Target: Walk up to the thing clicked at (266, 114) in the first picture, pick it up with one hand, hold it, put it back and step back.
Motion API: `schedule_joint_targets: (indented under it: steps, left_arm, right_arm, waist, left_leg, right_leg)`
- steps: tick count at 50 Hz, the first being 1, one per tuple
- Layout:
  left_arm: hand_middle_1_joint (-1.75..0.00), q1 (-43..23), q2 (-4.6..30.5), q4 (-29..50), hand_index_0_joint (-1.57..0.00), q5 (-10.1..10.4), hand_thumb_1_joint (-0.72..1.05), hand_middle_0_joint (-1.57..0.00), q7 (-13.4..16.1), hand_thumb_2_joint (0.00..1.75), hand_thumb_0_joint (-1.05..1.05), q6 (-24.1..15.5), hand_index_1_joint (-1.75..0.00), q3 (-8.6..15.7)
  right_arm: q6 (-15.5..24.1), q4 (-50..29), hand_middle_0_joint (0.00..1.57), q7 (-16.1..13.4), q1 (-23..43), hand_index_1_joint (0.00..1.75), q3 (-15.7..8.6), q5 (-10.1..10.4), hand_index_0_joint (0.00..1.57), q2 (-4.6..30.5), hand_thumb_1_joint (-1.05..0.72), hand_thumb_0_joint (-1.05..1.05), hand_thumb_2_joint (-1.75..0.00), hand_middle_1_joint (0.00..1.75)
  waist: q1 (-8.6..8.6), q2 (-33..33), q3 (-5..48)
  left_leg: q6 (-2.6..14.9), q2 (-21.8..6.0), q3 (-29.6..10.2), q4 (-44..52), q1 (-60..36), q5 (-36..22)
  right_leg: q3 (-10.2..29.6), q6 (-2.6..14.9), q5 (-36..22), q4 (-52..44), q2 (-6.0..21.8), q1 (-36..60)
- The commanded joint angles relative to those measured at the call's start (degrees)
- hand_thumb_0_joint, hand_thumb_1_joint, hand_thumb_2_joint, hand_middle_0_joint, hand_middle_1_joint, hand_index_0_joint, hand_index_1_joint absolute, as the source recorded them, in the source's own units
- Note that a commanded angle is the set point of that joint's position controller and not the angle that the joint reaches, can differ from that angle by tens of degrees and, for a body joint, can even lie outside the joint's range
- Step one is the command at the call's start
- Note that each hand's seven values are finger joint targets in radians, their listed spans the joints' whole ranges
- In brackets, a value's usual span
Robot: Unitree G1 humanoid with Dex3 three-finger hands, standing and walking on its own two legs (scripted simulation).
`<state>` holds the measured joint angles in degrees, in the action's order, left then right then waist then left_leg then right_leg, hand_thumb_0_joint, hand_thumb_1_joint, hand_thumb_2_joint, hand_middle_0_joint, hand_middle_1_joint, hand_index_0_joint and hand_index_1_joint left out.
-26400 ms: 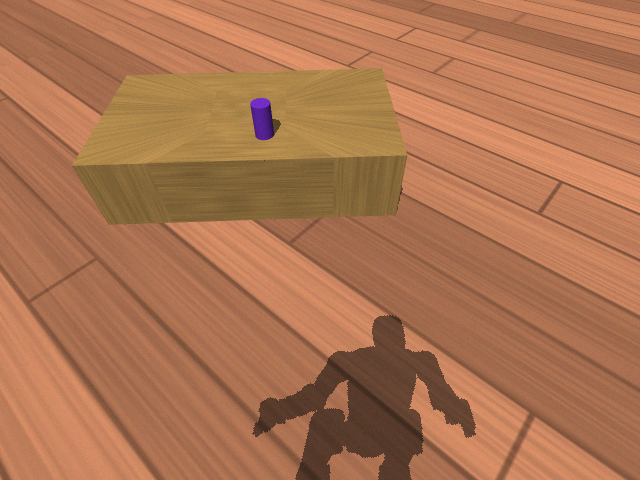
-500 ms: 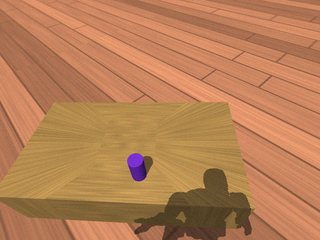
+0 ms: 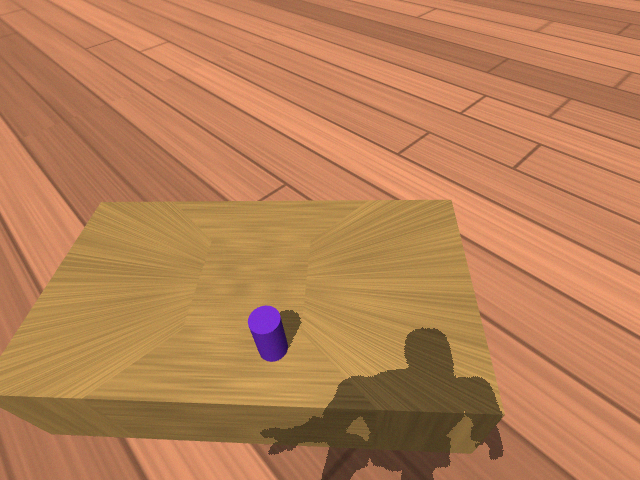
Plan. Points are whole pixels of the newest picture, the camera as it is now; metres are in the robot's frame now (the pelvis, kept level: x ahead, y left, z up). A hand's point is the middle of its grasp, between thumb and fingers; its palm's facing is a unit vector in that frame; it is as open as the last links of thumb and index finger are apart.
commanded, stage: home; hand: left
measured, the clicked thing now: (269, 334) +0.52 +0.19 -0.38
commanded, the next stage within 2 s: stand in 0.04 s
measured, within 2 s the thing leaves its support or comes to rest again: neither
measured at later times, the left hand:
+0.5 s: hand out of the picture +0.08 +0.24 -0.15, palm faces -0.01 -0.93 -0.36, open 11.6 cm
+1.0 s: hand out of the picture +0.08 +0.23 -0.15, palm faces -0.02 -0.93 -0.36, open 7.4 cm
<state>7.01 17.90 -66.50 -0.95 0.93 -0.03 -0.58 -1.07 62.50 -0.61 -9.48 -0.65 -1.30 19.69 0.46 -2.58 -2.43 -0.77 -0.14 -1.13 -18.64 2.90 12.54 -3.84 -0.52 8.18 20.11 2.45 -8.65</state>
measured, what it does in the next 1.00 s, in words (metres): stands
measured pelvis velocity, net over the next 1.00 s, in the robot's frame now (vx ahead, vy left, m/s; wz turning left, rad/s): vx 0.00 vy -0.02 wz -0.02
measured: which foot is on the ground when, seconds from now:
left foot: down 0.00-1.00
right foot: down 0.00-1.00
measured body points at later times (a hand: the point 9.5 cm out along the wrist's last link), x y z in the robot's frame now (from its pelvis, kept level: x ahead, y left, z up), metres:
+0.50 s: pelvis +0.00 -0.01 +0.00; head +0.00 -0.03 +0.45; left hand +0.08 +0.29 -0.12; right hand +0.06 -0.31 -0.14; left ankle -0.02 +0.13 -0.75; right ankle +0.03 -0.12 -0.75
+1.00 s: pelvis +0.00 -0.02 +0.00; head +0.00 -0.03 +0.45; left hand +0.09 +0.28 -0.12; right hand +0.06 -0.31 -0.14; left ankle -0.02 +0.13 -0.75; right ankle +0.03 -0.12 -0.75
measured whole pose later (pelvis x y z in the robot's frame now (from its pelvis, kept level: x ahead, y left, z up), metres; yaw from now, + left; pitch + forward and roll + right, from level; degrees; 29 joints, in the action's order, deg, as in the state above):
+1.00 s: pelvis +0.00 -0.02 +0.00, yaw -1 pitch -3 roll +0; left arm 6.0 18.7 -65.6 -0.6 0.0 -0.3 0.2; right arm -0.7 63.5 -0.1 -8.7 -1.1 -1.3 20.1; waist 0.0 -1.8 -2.5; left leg -2.1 -1.9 -0.5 -17.8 2.2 12.7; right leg -3.3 0.8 8.4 20.0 0.7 -8.8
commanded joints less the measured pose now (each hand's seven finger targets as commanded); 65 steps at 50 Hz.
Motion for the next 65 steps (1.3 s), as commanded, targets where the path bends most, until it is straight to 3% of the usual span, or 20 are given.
schedule_joint_targets:
  steps: [1, 7, 9, 10, 13, 17, 18, 26, 35, 39, 45, 47, 52, 55, 62, 65]
  left_arm:
    - [-0.05, -2.4, 12.6, 3.1, -0.04, -0.1, -0.59, -0.04, 0.9, 0.03, 0.0, -1.4, -0.05, 2.5]
    - [-0.05, -3.0, 12.9, 2.9, -0.04, -0.1, -0.59, -0.04, 0.8, 0.03, 0.0, -1.4, -0.05, 2.7]
    - [-0.21, -3.0, 12.8, 3.0, -0.2, -0.1, -0.43, -0.2, 0.7, 0.19, 0.0, -1.3, -0.21, 2.8]
    - [-0.29, -3.3, 13.0, 3.3, -0.2, -0.1, -0.35, -0.2, 0.7, 0.27, 0.0, -1.4, -0.29, 2.9]
    - [-0.3, -3.5, 13.1, 3.4, -0.2, -0.2, -0.11, -0.2, 0.6, 0.51, 0.0, -1.4, -0.3, 2.9]
    - [-0.3, -4.3, 13.3, 4.0, -0.2, 0.0, 0.21, -0.2, 0.6, 0.83, 0.0, -1.6, -0.3, 3.1]
    - [-0.3, -3.4, 12.9, 3.7, -0.2, -0.1, 0.29, -0.2, 0.6, 0.9, 0.0, -1.5, -0.3, 2.9]
    - [-0.3, -3.9, 13.1, 3.9, -0.2, 0.0, 0.9, -0.2, 0.4, 0.9, 0.0, -1.5, -0.3, 3.1]
    - [-0.3, -4.2, 13.0, 4.1, -0.2, 0.1, 0.9, -0.2, 0.2, 0.9, 0.0, -1.5, -0.3, 3.1]
    - [-0.3, -4.3, 13.5, 4.5, -0.2, 0.1, 0.9, -0.2, 0.2, 0.9, 0.0, -1.8, -0.3, 3.2]
    - [-0.3, -3.9, 13.6, 4.4, -0.2, 0.2, 0.9, -0.2, 0.1, 0.9, 0.0, -1.6, -0.3, 3.2]
    - [-0.3, -4.1, 13.7, 4.7, -0.2, 0.2, 0.9, -0.2, 0.1, 0.9, 0.0, -1.7, -0.3, 3.3]
    - [-0.3, -4.1, 13.7, 4.8, -0.2, 0.2, 0.9, -0.2, 0.0, 0.9, 0.0, -1.7, -0.3, 3.3]
    - [-0.3, -4.0, 13.6, 4.9, -0.2, 0.3, 0.9, -0.2, -0.1, 0.9, 0.0, -1.7, -0.3, 3.3]
    - [-0.3, -3.7, 13.8, 4.6, -0.2, 0.3, 0.9, -0.2, -0.1, 0.9, 0.0, -1.6, -0.3, 3.3]
    - [-0.3, -4.1, 14.0, 5.0, -0.2, 0.2, 0.9, -0.2, -0.1, 0.9, 0.0, -1.7, -0.3, 3.4]
  right_arm:
    - [1.5, -3.4, 0.2, -0.7, 1.9, 0.3, -1.9, 0.1, 0.2, 10.3, -0.9, 0.0, -0.9, 0.3]
    - [1.5, -3.0, 0.2, -0.7, 2.3, 0.3, -1.9, 0.2, 0.2, 10.5, -0.9, 0.0, -0.9, 0.3]
    - [1.4, -2.8, 0.2, -0.6, 2.0, 0.3, -1.9, 0.2, 0.2, 10.4, -0.9, 0.0, -0.9, 0.3]
    - [1.5, -3.0, 0.2, -0.7, 2.3, 0.3, -2.0, 0.1, 0.2, 10.8, -0.9, 0.0, -0.9, 0.3]
    - [1.4, -2.8, 0.2, -0.6, 2.2, 0.3, -2.1, 0.1, 0.2, 10.5, -0.9, 0.0, -0.9, 0.3]
    - [1.6, -2.8, 0.2, -0.6, 2.2, 0.3, -2.2, 0.0, 0.2, 10.9, -0.9, 0.0, -0.9, 0.3]
    - [1.5, -2.6, 0.2, -0.5, 2.5, 0.3, -2.0, 0.2, 0.2, 10.5, -0.9, 0.0, -0.9, 0.3]
    - [1.9, -2.7, 0.2, -0.6, 3.0, 0.3, -2.1, 0.2, 0.2, 11.2, -0.9, 0.0, -0.9, 0.3]
    - [1.8, -2.2, 0.2, -0.5, 2.7, 0.3, -2.2, 0.1, 0.2, 11.3, -0.9, 0.0, -0.9, 0.3]
    - [1.8, -2.6, 0.2, -0.3, 2.7, 0.3, -2.3, 0.1, 0.2, 11.2, -0.9, 0.0, -0.9, 0.3]
    - [1.8, -2.3, 0.2, -0.2, 2.2, 0.3, -2.3, 0.1, 0.2, 11.0, -0.9, 0.0, -0.9, 0.3]
    - [1.8, -2.3, 0.2, -0.2, 2.3, 0.3, -2.4, 0.1, 0.2, 11.3, -0.9, 0.0, -0.9, 0.3]
    - [2.0, -2.4, 0.2, -0.2, 2.5, 0.3, -2.3, 0.1, 0.2, 11.2, -0.9, 0.0, -0.9, 0.3]
    - [2.0, -2.4, 0.2, -0.3, 2.5, 0.3, -2.3, 0.2, 0.2, 11.5, -0.9, 0.0, -0.9, 0.3]
    - [1.8, -2.2, 0.2, -0.1, 2.3, 0.3, -2.2, 0.2, 0.2, 11.2, -0.9, 0.0, -0.9, 0.3]
    - [2.0, -2.2, 0.2, -0.2, 2.2, 0.3, -2.3, 0.1, 0.2, 11.5, -0.9, 0.0, -0.9, 0.3]
  waist:
    - [0.13, 2.5, 2.7]
    - [0.18, 2.9, 2.3]
    - [0.25, 3.4, 0.9]
    - [0.12, 2.6, 2.0]
    - [-0.01, 3.5, 1.6]
    - [-0.28, 2.1, 3.6]
    - [0.29, 2.6, 2.1]
    - [-0.09, 2.2, 3.9]
    - [0.04, 2.2, 1.4]
    - [-0.4, 2.8, 4.0]
    - [-0.19, 3.0, 1.6]
    - [-0.36, 2.1, 3.0]
    - [-0.33, 2.2, 2.1]
    - [-0.15, 1.8, 3.4]
    - [-0.11, 2.8, 1.6]
    - [-0.43, 2.0, 3.0]
  left_leg:
    - [1.03, -5.9, -4.4, 3.9, 4.2, -8.1]
    - [0.98, -6.2, -4.2, 4.3, 4.6, -7.2]
    - [0.81, -6.0, -4.2, 4.7, 5.5, -5.8]
    - [0.91, -6.0, -3.9, 4.5, 4.9, -5.8]
    - [0.9, -5.8, -3.8, 3.9, 5.0, -4.6]
    - [0.82, -6.3, -3.6, 4.2, 4.2, -7.0]
    - [0.81, -6.2, -4.0, 4.5, 5.1, -5.5]
    - [0.99, -6.7, -3.7, 4.6, 3.4, -8.2]
    - [0.84, -6.8, -3.5, 5.0, 5.3, -4.6]
    - [0.96, -6.7, -3.1, 4.2, 3.7, -6.6]
    - [0.86, -6.7, -3.3, 4.7, 4.2, -3.7]
    - [0.92, -6.8, -3.1, 4.5, 3.7, -5.0]
    - [0.91, -6.9, -3.1, 4.8, 3.7, -4.4]
    - [0.84, -7.2, -3.0, 4.6, 3.2, -6.3]
    - [1.0, -6.8, -2.8, 4.6, 4.1, -3.1]
    - [0.83, -7.1, -2.6, 4.6, 3.1, -4.9]
  right_leg:
    - [6.0, 1.39, -6.2, -2.8, 5.5, 3.9]
    - [6.2, 1.46, -5.7, -2.9, 5.6, 4.7]
    - [6.4, 1.34, -2.8, -3.8, 5.3, 3.7]
    - [6.6, 1.48, -3.1, -3.7, 5.5, 3.8]
    - [7.2, 1.44, -0.5, -4.6, 5.5, 3.2]
    - [7.1, 1.95, -6.2, -3.1, 5.7, 4.7]
    - [6.7, 1.58, -3.2, -3.6, 5.2, 4.0]
    - [6.7, 1.9, -7.6, -2.3, 5.5, 4.8]
    - [7.2, 1.86, -2.8, -3.4, 5.1, 3.3]
    - [7.5, 2.05, -7.5, -2.8, 5.5, 4.8]
    - [7.8, 1.86, -0.6, -4.1, 5.1, 2.4]
    - [7.8, 2.04, -3.9, -3.5, 5.2, 3.5]
    - [7.9, 2.16, -2.5, -3.4, 5.0, 2.7]
    - [7.9, 2.32, -6.3, -2.6, 5.1, 4.0]
    - [8.5, 1.96, -0.9, -4.0, 5.0, 3.0]
    - [8.4, 2.25, -4.4, -3.1, 5.0, 3.3]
